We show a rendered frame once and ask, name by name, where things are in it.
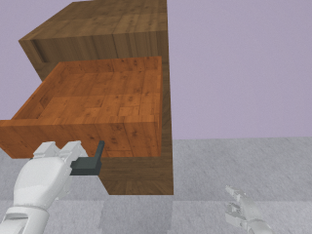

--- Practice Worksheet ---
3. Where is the left robot forearm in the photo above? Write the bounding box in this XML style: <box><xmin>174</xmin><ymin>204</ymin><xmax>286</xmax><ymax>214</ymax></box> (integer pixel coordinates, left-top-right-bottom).
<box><xmin>0</xmin><ymin>205</ymin><xmax>50</xmax><ymax>234</ymax></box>

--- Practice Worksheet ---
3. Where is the left robot hand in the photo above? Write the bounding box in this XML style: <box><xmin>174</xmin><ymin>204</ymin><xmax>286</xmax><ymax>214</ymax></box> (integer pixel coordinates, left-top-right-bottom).
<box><xmin>13</xmin><ymin>140</ymin><xmax>89</xmax><ymax>210</ymax></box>

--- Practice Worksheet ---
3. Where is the handle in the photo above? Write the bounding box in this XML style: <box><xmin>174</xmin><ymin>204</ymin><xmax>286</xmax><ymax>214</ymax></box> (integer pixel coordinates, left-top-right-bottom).
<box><xmin>30</xmin><ymin>140</ymin><xmax>105</xmax><ymax>176</ymax></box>

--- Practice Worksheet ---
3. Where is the drawer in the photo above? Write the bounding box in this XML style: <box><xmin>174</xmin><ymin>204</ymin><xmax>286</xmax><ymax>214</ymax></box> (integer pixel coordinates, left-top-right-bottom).
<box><xmin>0</xmin><ymin>56</ymin><xmax>163</xmax><ymax>159</ymax></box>

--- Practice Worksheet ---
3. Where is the right robot hand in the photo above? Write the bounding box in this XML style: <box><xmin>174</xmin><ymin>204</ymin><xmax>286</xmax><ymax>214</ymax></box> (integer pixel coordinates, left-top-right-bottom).
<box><xmin>224</xmin><ymin>185</ymin><xmax>263</xmax><ymax>232</ymax></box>

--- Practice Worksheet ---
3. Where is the right robot forearm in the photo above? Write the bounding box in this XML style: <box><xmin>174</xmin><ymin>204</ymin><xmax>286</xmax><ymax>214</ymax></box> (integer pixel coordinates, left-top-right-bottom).
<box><xmin>246</xmin><ymin>218</ymin><xmax>277</xmax><ymax>234</ymax></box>

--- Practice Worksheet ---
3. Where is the cabinet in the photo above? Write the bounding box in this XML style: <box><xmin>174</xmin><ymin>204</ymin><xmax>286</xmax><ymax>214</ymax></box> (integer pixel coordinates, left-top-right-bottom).
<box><xmin>19</xmin><ymin>0</ymin><xmax>174</xmax><ymax>195</ymax></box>

